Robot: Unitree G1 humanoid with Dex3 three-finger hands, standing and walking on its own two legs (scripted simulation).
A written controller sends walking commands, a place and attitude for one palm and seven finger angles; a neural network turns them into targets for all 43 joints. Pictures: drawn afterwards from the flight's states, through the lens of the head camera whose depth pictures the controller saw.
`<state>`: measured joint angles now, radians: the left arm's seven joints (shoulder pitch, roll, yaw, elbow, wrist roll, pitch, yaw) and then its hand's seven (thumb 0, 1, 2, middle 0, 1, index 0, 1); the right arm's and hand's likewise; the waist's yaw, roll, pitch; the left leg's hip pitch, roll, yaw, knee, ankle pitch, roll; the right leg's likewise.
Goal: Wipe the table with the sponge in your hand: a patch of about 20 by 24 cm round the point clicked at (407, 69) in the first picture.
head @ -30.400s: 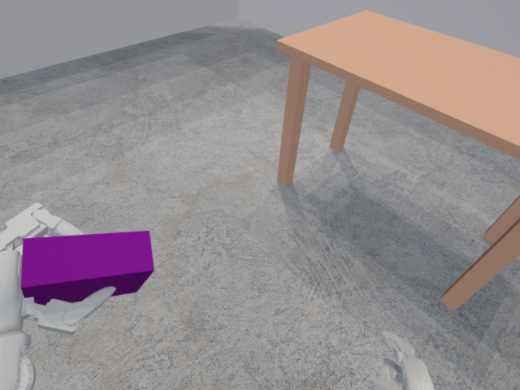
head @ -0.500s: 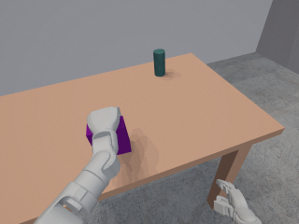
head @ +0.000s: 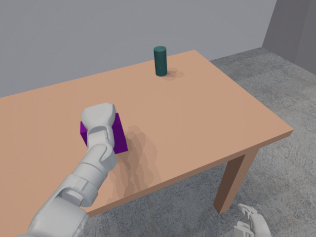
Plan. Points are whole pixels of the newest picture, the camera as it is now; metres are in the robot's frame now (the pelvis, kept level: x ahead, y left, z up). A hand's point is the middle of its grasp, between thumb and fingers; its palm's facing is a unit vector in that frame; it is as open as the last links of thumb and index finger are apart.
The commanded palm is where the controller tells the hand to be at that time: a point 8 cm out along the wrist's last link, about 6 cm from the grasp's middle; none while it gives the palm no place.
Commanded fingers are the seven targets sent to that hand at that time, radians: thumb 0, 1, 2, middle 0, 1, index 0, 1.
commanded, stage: wipe forward along the third lane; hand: left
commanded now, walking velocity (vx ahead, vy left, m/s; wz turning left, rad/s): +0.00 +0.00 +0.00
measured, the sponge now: (107, 141) +0.38 +0.19 +0.04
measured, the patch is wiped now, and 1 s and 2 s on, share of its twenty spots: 0.85 0.95 0.95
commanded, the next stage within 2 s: wipe back along the third lane in 0.70 s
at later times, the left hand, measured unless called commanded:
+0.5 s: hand (100, 116) +0.44 +0.22 +0.08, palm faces -0.05 -0.05 -1.00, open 9.3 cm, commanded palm +0.42 +0.22 +0.12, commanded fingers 0.00 0.10 1.30 -1.20 -1.60 -1.20 -1.60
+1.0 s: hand (99, 111) +0.46 +0.23 +0.08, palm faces -0.01 -0.02 -1.00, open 9.4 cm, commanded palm +0.42 +0.21 +0.12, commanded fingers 0.00 0.10 1.30 -1.20 -1.60 -1.20 -1.60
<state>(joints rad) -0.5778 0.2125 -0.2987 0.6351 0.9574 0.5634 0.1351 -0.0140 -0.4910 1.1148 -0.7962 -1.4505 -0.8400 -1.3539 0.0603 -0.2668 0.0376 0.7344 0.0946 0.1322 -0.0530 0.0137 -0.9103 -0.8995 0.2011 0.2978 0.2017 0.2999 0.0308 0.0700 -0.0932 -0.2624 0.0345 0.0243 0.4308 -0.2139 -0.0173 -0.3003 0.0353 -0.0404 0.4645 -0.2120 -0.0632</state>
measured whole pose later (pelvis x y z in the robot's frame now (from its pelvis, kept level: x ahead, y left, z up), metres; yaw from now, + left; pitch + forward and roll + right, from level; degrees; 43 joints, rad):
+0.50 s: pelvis +0.01 +0.02 +0.00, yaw +0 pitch +7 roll +0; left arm -0.76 0.25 -0.22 0.89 0.97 0.47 0.16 0.00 -0.49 1.12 -0.80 -1.45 -0.84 -1.36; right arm 0.14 -0.27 0.02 0.77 0.08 0.12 -0.06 0.01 -0.91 -0.90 0.20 0.30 0.20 0.30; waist -0.01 0.06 -0.11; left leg -0.33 0.02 0.03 0.45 -0.23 -0.01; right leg -0.35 0.02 -0.04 0.45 -0.21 -0.04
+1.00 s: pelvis +0.02 +0.04 +0.00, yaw -1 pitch +9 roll +0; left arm -0.84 0.24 -0.22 0.98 0.97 0.48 0.24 0.00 -0.48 1.12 -0.78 -1.47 -0.82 -1.39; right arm 0.19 -0.25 0.00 0.79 0.07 0.12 -0.02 0.01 -0.91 -0.90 0.20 0.30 0.20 0.30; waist -0.02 0.06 -0.13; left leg -0.38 0.01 0.04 0.48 -0.26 0.02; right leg -0.40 0.01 -0.02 0.45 -0.22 -0.02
